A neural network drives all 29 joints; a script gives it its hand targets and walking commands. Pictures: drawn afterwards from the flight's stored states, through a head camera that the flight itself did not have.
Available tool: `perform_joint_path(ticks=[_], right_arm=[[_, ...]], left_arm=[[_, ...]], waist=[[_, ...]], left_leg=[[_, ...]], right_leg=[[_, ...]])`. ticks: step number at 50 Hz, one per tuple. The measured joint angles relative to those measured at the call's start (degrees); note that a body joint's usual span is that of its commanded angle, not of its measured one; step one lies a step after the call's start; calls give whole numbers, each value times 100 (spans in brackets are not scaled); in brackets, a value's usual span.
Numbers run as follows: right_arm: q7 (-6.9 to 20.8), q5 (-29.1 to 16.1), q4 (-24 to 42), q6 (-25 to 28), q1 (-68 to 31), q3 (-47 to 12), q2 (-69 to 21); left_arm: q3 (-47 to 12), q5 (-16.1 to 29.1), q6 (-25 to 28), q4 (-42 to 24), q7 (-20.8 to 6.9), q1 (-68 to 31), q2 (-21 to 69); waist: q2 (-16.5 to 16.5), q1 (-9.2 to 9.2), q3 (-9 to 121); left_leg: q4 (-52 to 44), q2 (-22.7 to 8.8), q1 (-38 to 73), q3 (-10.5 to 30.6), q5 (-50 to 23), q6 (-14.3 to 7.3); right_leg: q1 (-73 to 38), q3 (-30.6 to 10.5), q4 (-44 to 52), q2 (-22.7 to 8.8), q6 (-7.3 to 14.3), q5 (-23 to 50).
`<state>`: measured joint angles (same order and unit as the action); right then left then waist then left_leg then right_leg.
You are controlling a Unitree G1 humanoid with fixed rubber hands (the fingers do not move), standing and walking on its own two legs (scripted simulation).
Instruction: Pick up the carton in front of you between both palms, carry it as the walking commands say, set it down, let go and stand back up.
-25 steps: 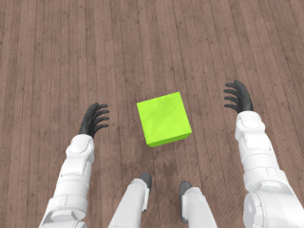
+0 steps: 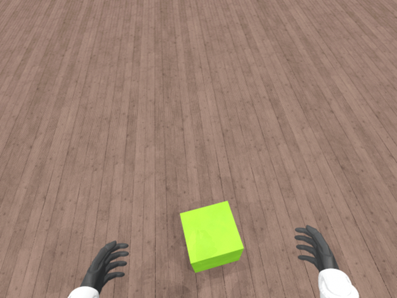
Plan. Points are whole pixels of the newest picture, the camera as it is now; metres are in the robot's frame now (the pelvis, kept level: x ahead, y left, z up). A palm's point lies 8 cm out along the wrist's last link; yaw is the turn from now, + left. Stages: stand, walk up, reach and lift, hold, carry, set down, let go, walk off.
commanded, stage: let go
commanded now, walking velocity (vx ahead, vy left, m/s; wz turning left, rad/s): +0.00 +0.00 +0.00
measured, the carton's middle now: (210, 238) +0.40 +0.03 -0.64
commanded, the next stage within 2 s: stand in 0.56 s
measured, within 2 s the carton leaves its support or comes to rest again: neither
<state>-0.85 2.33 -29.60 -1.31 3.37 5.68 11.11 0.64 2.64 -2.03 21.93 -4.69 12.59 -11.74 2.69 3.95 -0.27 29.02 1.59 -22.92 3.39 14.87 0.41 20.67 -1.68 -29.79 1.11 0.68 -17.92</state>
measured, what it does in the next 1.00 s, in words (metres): stands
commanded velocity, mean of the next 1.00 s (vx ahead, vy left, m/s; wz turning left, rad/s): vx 0.00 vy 0.00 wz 0.00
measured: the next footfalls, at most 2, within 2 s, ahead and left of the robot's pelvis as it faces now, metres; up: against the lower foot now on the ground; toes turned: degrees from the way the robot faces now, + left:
none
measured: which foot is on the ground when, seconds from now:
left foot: down 0.00-1.00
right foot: down 0.00-1.00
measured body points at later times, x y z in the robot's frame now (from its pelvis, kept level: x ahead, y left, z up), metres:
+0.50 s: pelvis -0.01 -0.01 +0.00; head -0.01 +0.00 +0.45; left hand +0.17 +0.23 -0.06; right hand +0.16 -0.24 -0.07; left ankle -0.01 +0.12 -0.73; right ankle -0.04 -0.11 -0.73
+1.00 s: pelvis +0.01 +0.02 +0.00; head +0.02 +0.04 +0.45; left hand +0.14 +0.31 -0.11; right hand +0.14 -0.29 -0.08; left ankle -0.01 +0.12 -0.73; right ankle -0.04 -0.11 -0.73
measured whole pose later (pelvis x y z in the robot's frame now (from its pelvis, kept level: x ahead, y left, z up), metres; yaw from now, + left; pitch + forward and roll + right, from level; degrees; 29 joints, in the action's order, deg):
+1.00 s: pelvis +0.01 +0.02 +0.00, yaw +0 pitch +0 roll -1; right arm -0.9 2.3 -43.6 -0.3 10.9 2.3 19.7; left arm 2.0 -2.2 -0.7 43.5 1.1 11.7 -20.2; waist -2.7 0.0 -0.5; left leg 30.4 1.9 -12.3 2.4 17.9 -1.2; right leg 8.6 -2.1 -27.8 0.6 -0.7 -19.1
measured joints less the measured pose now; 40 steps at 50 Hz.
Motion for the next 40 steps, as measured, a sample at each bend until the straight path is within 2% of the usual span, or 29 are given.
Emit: perform_joint_path(ticks=[9,13,16,20,30,35,40], right_arm=[[237,-171,310,-165,880,-278,49],[389,-307,472,-320,1076,-362,58],[425,-211,490,-396,1084,-356,83],[281,-284,402,-325,1103,-422,114],[272,-330,312,-403,930,-442,98],[116,24,-409,-152,841,-477,297],[80,51,-831,-35,850,-299,615]], left_arm=[[150,-222,-111,248,38,37,-52],[188,-362,-311,319,65,0,-66],[222,-422,-504,218,86,13,-47],[170,-421,-842,-95,256,-15,-114],[106,-383,-1167,-207,361,-54,-76],[97,-506,-440,655,535,-160,-418],[232,-559,-2,1360,501,-43,-743]], waist=[[-230,-333,-35],[-277,-412,-130],[-282,-408,-281],[-302,-394,-377],[-298,-404,-490],[-461,-312,-180],[-533,-321,-41]], left_leg=[[-387,-104,919,60,-66,94],[-385,-139,1204,58,-38,109],[-331,-151,1379,33,-5,108],[-155,-125,1448,51,68,87],[13,-31,1515,27,93,-18],[199,19,1080,-50,146,-56],[303,6,911,-73,248,-89]], right_leg=[[-926,50,392,90,107,75],[-1232,51,440,123,128,77],[-1411,34,413,134,128,68],[-1506,63,267,114,110,-4],[-1616,60,173,21,4,-10],[-1109,-7,-135,-26,-47,-113],[-978,-27,-147,-14,-62,-161]])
